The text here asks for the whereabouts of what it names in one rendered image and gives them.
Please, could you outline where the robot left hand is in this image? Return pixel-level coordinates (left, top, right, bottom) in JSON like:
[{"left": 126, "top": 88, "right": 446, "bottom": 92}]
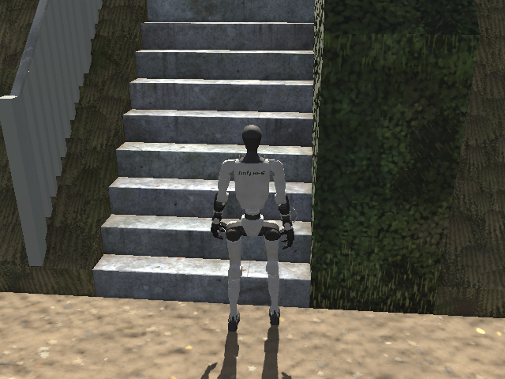
[{"left": 211, "top": 222, "right": 227, "bottom": 240}]

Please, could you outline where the robot left forearm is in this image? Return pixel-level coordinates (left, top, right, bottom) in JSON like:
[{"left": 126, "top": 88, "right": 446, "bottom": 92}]
[{"left": 211, "top": 191, "right": 225, "bottom": 224}]

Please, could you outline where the humanoid robot head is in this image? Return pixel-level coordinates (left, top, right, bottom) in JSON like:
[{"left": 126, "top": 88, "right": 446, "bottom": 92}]
[{"left": 238, "top": 125, "right": 266, "bottom": 163}]

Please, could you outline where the robot left upper arm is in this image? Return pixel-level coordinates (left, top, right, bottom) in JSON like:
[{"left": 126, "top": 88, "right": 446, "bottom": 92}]
[{"left": 216, "top": 159, "right": 236, "bottom": 203}]

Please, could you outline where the robot right forearm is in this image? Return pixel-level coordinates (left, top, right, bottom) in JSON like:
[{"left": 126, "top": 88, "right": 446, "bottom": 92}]
[{"left": 279, "top": 193, "right": 293, "bottom": 231}]

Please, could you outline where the robot right upper arm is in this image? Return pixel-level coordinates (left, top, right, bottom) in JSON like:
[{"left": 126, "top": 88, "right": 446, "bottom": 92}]
[{"left": 268, "top": 159, "right": 286, "bottom": 205}]

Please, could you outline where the robot left thigh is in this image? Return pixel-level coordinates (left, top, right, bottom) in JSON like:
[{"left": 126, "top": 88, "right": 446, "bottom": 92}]
[{"left": 226, "top": 221, "right": 242, "bottom": 280}]

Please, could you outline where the robot right hand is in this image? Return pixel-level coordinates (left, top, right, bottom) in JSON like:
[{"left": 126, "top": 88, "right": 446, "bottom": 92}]
[{"left": 276, "top": 228, "right": 294, "bottom": 250}]

